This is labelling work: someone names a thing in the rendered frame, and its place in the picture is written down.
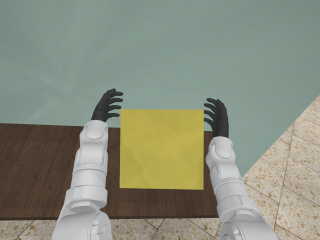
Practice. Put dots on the carton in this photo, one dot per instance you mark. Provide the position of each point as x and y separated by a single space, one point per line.
162 149

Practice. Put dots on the robot left upper arm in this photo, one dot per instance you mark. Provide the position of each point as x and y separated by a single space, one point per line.
91 225

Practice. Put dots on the robot right forearm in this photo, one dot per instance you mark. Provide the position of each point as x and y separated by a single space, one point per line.
232 197

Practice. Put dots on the table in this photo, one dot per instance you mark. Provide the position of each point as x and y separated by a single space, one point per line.
36 170

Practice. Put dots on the robot left hand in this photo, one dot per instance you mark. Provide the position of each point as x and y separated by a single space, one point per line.
103 107

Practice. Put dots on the robot left forearm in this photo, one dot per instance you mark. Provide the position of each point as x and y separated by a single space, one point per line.
88 185

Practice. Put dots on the robot right upper arm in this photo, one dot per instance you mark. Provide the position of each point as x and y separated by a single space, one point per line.
246 230

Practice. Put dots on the robot right hand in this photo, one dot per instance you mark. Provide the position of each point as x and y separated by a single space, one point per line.
220 124

